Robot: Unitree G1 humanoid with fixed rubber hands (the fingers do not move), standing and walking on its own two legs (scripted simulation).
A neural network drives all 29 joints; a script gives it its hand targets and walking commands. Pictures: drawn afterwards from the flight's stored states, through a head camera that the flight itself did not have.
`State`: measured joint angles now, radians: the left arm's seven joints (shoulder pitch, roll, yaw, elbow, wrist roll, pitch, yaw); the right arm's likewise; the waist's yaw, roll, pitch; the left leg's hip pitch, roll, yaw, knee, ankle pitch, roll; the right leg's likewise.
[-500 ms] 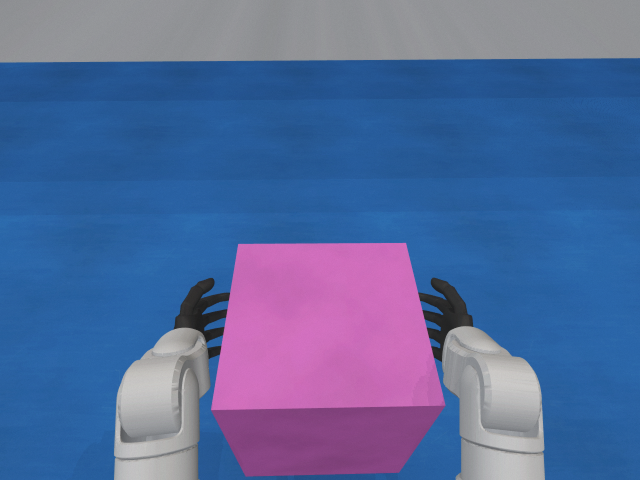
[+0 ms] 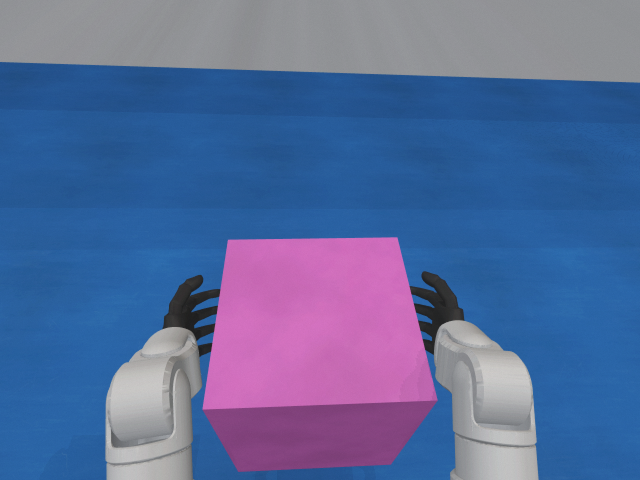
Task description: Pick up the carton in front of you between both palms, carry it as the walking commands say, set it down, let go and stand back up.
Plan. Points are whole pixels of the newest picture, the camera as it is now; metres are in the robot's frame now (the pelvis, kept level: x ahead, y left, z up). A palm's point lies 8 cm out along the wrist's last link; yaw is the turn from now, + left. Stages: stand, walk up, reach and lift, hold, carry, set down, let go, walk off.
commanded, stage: carry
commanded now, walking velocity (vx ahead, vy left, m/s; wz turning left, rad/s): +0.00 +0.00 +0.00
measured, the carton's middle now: (314, 359) +0.28 +0.00 +0.01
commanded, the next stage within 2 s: hold in 1.80 s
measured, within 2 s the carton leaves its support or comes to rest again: neither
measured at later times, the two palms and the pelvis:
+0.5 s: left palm (225, 335) +0.29 +0.11 +0.06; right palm (470, 343) +0.28 -0.18 +0.06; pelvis +0.02 -0.03 +0.00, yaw -2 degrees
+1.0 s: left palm (227, 365) +0.26 +0.11 +0.03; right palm (471, 374) +0.25 -0.19 +0.03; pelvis -0.03 -0.03 -0.01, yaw -2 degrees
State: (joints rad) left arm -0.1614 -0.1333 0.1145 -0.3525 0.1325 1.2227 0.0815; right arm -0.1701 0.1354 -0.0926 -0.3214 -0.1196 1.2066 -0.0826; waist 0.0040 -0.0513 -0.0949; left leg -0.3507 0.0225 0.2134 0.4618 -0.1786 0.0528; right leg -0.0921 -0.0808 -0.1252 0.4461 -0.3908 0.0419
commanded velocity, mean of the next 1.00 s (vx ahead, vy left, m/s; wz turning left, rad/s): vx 0.00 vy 0.00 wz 0.00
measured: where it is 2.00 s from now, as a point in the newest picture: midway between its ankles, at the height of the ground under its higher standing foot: outside the picture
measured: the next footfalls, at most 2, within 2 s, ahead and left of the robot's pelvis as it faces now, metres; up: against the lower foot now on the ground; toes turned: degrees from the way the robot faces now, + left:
none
